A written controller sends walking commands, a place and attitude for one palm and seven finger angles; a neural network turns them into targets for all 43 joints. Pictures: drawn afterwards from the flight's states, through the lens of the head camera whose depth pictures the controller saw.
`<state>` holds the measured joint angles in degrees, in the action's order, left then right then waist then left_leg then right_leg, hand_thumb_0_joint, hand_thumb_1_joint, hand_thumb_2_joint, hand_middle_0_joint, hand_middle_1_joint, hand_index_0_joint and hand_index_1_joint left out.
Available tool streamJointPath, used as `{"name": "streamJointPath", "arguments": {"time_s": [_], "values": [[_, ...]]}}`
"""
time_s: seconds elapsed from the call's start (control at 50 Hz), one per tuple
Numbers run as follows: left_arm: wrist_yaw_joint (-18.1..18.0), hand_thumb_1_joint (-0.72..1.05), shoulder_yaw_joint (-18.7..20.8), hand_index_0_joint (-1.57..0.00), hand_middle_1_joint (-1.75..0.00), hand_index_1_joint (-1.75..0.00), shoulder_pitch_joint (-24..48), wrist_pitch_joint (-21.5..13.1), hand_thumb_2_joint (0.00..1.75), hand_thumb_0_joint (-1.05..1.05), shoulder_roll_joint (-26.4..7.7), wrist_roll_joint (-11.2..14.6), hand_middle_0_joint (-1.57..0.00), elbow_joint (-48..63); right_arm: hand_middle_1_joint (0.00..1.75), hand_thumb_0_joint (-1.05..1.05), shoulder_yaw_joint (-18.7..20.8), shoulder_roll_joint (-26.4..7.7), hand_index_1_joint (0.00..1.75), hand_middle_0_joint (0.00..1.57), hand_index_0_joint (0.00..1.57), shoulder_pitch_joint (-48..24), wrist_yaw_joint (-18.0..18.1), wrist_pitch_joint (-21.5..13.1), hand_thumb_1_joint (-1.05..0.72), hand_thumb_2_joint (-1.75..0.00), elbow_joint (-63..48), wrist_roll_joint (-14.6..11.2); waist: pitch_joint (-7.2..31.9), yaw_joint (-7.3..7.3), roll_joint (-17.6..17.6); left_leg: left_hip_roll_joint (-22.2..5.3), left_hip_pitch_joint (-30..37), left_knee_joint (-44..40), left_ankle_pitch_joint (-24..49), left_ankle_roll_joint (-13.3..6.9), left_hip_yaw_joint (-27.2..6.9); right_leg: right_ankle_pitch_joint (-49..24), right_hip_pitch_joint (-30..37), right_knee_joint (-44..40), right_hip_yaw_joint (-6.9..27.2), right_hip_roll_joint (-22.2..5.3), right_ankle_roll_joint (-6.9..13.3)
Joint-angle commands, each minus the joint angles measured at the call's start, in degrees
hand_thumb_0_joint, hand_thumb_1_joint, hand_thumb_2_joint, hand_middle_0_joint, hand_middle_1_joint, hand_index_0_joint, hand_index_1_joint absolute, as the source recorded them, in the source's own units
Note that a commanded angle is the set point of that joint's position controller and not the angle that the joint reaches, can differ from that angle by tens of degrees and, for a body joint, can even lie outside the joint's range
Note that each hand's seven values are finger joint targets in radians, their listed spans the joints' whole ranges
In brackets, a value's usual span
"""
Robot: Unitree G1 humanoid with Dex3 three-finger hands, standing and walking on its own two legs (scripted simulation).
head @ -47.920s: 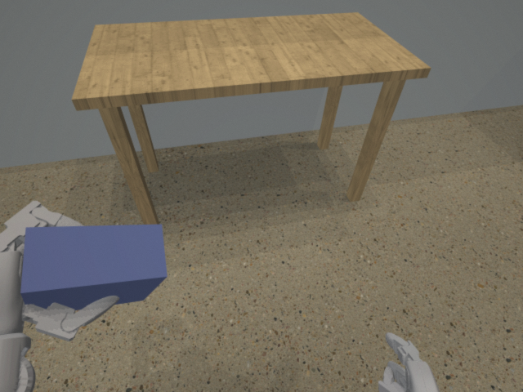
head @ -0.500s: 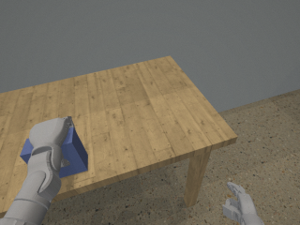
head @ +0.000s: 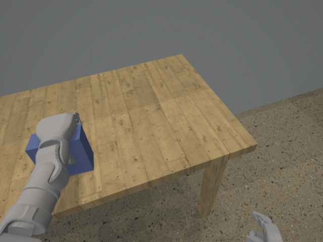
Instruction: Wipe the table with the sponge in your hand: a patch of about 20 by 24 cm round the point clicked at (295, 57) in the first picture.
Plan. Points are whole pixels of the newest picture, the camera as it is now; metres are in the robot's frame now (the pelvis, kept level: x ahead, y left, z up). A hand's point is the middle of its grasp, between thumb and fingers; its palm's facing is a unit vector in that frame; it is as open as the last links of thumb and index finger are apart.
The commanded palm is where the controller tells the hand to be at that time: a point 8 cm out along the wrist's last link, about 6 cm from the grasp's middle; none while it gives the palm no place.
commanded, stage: wipe forward along the first lane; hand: left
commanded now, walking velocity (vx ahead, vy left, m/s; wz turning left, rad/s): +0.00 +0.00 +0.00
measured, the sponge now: (67, 158) +0.32 +0.31 +0.02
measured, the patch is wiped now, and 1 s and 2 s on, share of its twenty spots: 0.20 0.35 0.40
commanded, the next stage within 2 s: slide across to the middle lane in 0.86 s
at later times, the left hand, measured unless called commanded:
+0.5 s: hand (66, 126) +0.38 +0.32 +0.08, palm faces -0.09 -0.02 -1.00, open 10.3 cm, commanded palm +0.37 +0.32 +0.12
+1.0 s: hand (64, 117) +0.42 +0.34 +0.08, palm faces -0.11 -0.02 -0.99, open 10.3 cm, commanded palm +0.41 +0.34 +0.12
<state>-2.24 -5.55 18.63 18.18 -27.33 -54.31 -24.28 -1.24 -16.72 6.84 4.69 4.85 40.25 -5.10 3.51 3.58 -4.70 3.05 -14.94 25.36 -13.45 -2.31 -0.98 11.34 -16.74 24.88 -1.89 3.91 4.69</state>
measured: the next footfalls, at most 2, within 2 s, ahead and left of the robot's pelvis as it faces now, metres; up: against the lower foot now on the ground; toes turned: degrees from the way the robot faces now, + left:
none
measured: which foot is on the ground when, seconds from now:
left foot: down 0.00-1.00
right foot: down 0.00-1.00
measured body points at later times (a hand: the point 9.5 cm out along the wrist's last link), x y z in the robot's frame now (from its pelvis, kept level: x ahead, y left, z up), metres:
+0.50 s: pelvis +0.01 +0.01 +0.00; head +0.04 -0.01 +0.45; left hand +0.38 +0.32 +0.13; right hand +0.16 -0.25 -0.12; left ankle -0.01 +0.10 -0.74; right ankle +0.02 -0.07 -0.74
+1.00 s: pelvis +0.01 +0.03 +0.00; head +0.05 +0.01 +0.45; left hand +0.42 +0.34 +0.13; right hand +0.12 -0.24 -0.13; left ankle -0.01 +0.10 -0.74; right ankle +0.02 -0.07 -0.74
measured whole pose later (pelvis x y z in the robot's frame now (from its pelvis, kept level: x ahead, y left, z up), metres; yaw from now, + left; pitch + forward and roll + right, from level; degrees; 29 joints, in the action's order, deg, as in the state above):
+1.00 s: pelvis +0.01 +0.03 +0.00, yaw +0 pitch +9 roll -1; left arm -4.1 -2.0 38.3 7.9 -32.4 -57.3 -50.2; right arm -0.5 -16.4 12.6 3.8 7.3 41.1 -5.2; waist 5.5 -0.1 -3.0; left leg 3.8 -21.6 27.3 -14.6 -4.2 -0.7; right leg 11.3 -22.2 24.4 -1.6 3.2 2.7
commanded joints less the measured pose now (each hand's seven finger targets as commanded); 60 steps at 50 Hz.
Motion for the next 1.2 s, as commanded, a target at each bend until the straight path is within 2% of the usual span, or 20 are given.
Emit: {"name": "streamJointPath", "arguments": {"time_s": [0.0, 0.06, 0.12, 0.24, 0.26, 0.32, 0.46, 0.5, 0.56, 0.62, 0.66, 0.74, 0.76, 0.78, 0.86, 0.92, 0.96, 1.02, 1.08, 1.18], "values": [[-1.6, 0.1, 3.1, -1.2, -1.6, -1.6, 16.8, -0.6, 1.3, 0.0, -10.3, -0.4, -1.2, 1.5, 0.3, 0.0, 2.0, -6.5, 0.3, 0.2, 0.2, -7.6, 0.6, -2.4, -0.9, -0.9, -8.7, 0.2, 8.4, -1.48, 9.0, -0.3, -2.5, -2.9, 3.7, -1.6, -1.8, -3.7, 7.3, -4.6, 6.6, -3.3, -1.1], [-1.7, 0.1, 6.9, -1.2, -1.6, -1.6, 19.3, -1.1, 1.3, 0.0, -15.4, -0.8, -1.2, -1.2, 0.3, 0.0, 1.9, -7.2, 0.3, 0.2, 0.2, -7.4, 0.8, -2.3, -0.9, -0.9, -8.0, 0.2, 9.3, -1.02, 8.5, -0.2, -3.1, -2.9, 3.8, -1.7, -2.0, -3.9, 8.0, -4.6, 7.7, -3.3, -0.8], [-1.1, 0.1, 4.1, -1.2, -1.6, -1.6, 20.9, -1.4, 1.3, 0.0, -13.3, -1.4, -1.2, -2.8, 0.3, 0.0, 2.0, -6.9, 0.3, 0.2, 0.2, -6.2, 0.8, -1.9, -0.9, -0.9, -8.1, 0.2, 10.6, -1.71, 7.4, -0.1, -3.0, -2.4, 5.3, -1.6, -1.4, -6.5, 8.9, -4.1, 6.6, -3.6, -1.1], [-0.6, 0.1, 4.1, -1.2, -1.6, -1.6, 24.7, -3.0, 1.3, 0.0, -14.7, -2.7, -1.2, -6.0, 0.3, 0.0, 2.1, -7.2, 0.3, 0.2, 0.2, -4.3, 0.5, -1.4, -0.9, -0.9, -7.9, 0.4, 11.5, -2.23, 5.5, -0.2, -3.0, -1.8, 6.6, -1.6, -1.4, -8.1, 8.1, -3.9, 6.3, -3.6, -0.8], [-0.8, 0.1, 7.2, -1.2, -1.6, -1.6, 24.4, -3.6, 1.3, 0.0, -17.6, -2.7, -1.2, -6.4, 0.3, 0.0, 2.1, -7.4, 0.3, 0.2, 0.2, -4.4, 0.5, -1.5, -0.9, -0.9, -8.0, 0.3, 12.3, -1.6, 5.9, -0.3, -3.2, -1.8, 7.6, -1.7, -1.9, -9.0, 8.7, -3.6, 7.0, -3.4, -0.4], [-0.8, 0.1, 4.4, -1.2, -1.6, -1.6, 24.6, -4.5, 1.3, 0.0, -14.6, -3.0, -1.2, -7.3, 0.3, 0.0, 2.4, -7.4, 0.3, 0.2, 0.2, -3.0, 0.3, -1.2, -0.9, -0.9, -8.0, 0.4, 13.3, -2.36, 6.9, -0.3, -3.3, -1.2, 8.9, -1.6, -1.4, -12.1, 9.0, -3.0, 6.1, -3.6, -0.7], [-2.0, 0.1, 8.8, -1.2, -1.6, -1.6, 24.0, -5.9, 1.3, 0.0, -18.9, -2.3, -1.2, -8.6, 0.3, 0.0, 2.9, -7.9, 0.3, 0.2, 0.2, -2.4, 0.0, -0.7, -0.9, -0.9, -7.7, 0.2, 14.4, -1.47, 6.8, -0.4, -3.7, -1.0, 10.9, -1.7, -1.5, -14.8, 9.8, -2.6, 6.6, -3.5, -0.4], [-2.1, 0.1, 6.1, -1.2, -1.6, -1.6, 26.7, -5.7, 1.3, 0.0, -16.7, -2.7, -1.2, -9.9, 0.3, 0.0, 3.0, -7.9, 0.3, 0.2, 0.2, -1.3, 0.0, -0.4, -0.9, -0.9, -7.3, 0.2, 13.2, -2.84, 7.1, -0.6, -3.6, -0.9, 10.6, -1.7, -1.2, -14.3, 8.4, -2.7, 5.6, -3.5, -0.8], [-2.4, 0.1, 7.7, -1.2, -1.6, -1.6, 27.5, -6.0, 1.3, 0.0, -18.5, -3.0, -1.2, -10.6, 0.3, 0.0, 2.9, -8.0, 0.3, 0.2, 0.2, -1.7, -0.1, -0.4, -0.9, -0.9, -7.3, 0.0, 13.7, -2.03, 4.8, -0.7, -3.1, -1.4, 11.4, -1.5, -1.9, -12.6, 7.4, -2.7, 5.5, -3.2, -0.2], [-2.5, 0.1, 5.7, -1.2, -1.6, -1.6, 29.5, -5.9, 1.3, 0.0, -17.4, -3.6, -1.2, -12.8, 0.3, 0.0, 3.1, -8.0, 0.3, 0.2, 0.2, 0.1, -0.3, -0.1, -0.9, -0.9, -6.7, 0.1, 13.9, -3.08, 5.4, -0.8, -2.8, -0.9, 11.2, -1.5, -1.5, -12.7, 6.9, -2.8, 4.8, -3.3, -0.6], [-2.5, 0.1, 8.4, -1.2, -1.6, -1.6, 31.7, -6.5, 1.3, 0.0, -20.9, -3.6, -1.2, -14.2, 0.3, 0.0, 2.9, -8.3, 0.3, 0.2, 0.2, -0.1, 0.0, -0.1, -0.9, -0.9, -6.3, 0.0, 14.2, -2.9, 6.2, -0.9, -3.5, -1.3, 10.8, -1.5, -2.0, -11.8, 6.9, -2.9, 5.3, -3.2, -0.4], [-2.6, 0.1, 6.0, -1.2, -1.6, -1.6, 35.8, -7.2, 1.3, 0.0, -19.8, -4.9, -1.2, -18.1, 0.3, 0.0, 3.0, -8.3, 0.3, 0.2, 0.2, 1.7, 0.0, 0.2, -0.9, -0.9, -5.8, 0.1, 13.4, -4.1, 5.8, -1.0, -3.6, -1.2, 9.4, -1.4, -2.0, -8.9, 4.5, -2.9, 4.2, -3.1, -0.6], [-2.6, 0.1, 7.5, -1.2, -1.6, -1.6, 35.8, -8.0, 1.3, 0.0, -20.8, -4.9, -1.2, -17.5, 0.3, 0.0, 2.9, -8.3, 0.3, 0.2, 0.2, 1.5, 0.0, 0.0, -0.9, -0.9, -5.9, 0.1, 14.9, -3.2, 3.8, -1.2, -2.8, -1.2, 11.4, -1.2, -2.3, -9.9, 4.6, -2.5, 4.4, -3.0, -0.1], [-2.5, 0.1, 4.6, -1.2, -1.6, -1.6, 36.2, -8.3, 1.3, 0.0, -18.0, -5.1, -1.2, -17.8, 0.3, 0.0, 3.1, -8.1, 0.3, 0.2, 0.2, 2.5, -0.1, 0.1, -0.9, -0.9, -5.9, 0.3, 15.3, -3.9, 3.4, -1.3, -1.7, -0.6, 12.5, -1.1, -2.3, -10.5, 4.1, -2.1, 3.6, -3.0, -0.2], [-3.1, 0.1, 7.6, -1.2, -1.6, -1.6, 35.2, -9.6, 1.3, 0.0, -19.9, -4.9, -1.2, -18.7, 0.3, 0.0, 3.5, -8.2, 0.3, 0.2, 0.2, 3.0, -0.4, 0.4, -0.9, -0.9, -6.0, 0.4, 17.9, -2.95, 3.9, -1.6, -1.6, -0.1, 15.2, -0.7, -2.7, -12.5, 4.7, -1.7, 4.0, -2.7, 0.2], [-3.9, 0.1, 6.1, -1.2, -1.6, -1.6, 37.8, -9.8, 1.3, 0.0, -19.0, -4.2, -1.2, -20.0, 0.3, 0.0, 3.5, -8.4, 0.3, 0.2, 0.2, 4.0, -0.3, 0.7, -0.9, -0.9, -5.7, 0.4, 16.1, -4.43, 5.5, -1.6, -2.5, 0.0, 13.2, -0.9, -2.3, -12.0, 3.8, -2.1, 3.7, -2.8, -0.5], [-4.1, 0.1, 7.6, -1.2, -1.6, -1.6, 38.4, -10.4, 1.3, 0.0, -20.2, -3.4, -1.2, -19.3, 0.3, 0.0, 3.4, -8.3, 0.3, 0.2, 0.2, 3.3, -0.3, 0.5, -0.9, -0.9, -5.7, 0.2, 16.7, -3.73, 5.3, -1.7, -2.7, -0.6, 13.5, -0.9, -2.7, -11.8, 4.3, -2.2, 4.0, -2.8, -0.3], [-4.6, 0.1, 3.6, -1.2, -1.6, -1.6, 42.8, -10.3, 1.3, 0.0, -16.9, -4.2, -1.2, -18.0, 0.3, 0.0, 3.6, -7.9, 0.3, 0.2, 0.2, 4.1, -0.5, 0.3, -0.9, -0.9, -5.2, 0.2, 16.1, -5.12, 2.9, -2.1, -0.4, -0.5, 13.2, -0.5, -3.1, -9.2, 1.9, -2.4, 3.3, -2.7, -0.4], [-5.0, 0.1, 2.7, -1.2, -1.6, -1.6, 43.5, -10.0, 1.3, 0.0, -15.2, -4.0, -1.2, -15.4, 0.3, 0.0, 4.0, -7.6, 0.3, 0.2, 0.2, 4.1, -0.7, 0.0, -0.9, -0.9, -4.9, 0.3, 18.8, -4.7, 0.1, -2.6, 3.9, -0.2, 17.4, 0.4, -4.1, -9.3, 1.2, -2.1, 2.8, -2.3, 0.1], [-5.6, 0.1, 1.6, -1.2, -1.6, -1.6, 43.7, -8.4, 1.3, 0.0, -11.5, -0.5, -1.2, -12.4, 0.3, 0.0, 4.1, -7.1, 0.3, 0.2, 0.2, 2.7, -0.8, -0.4, -0.9, -0.9, -4.7, 0.1, 20.2, -4.46, 1.8, -2.9, 6.2, -0.5, 19.6, 1.2, -4.8, -10.4, 2.5, -2.5, 2.4, -2.1, -0.1]]}}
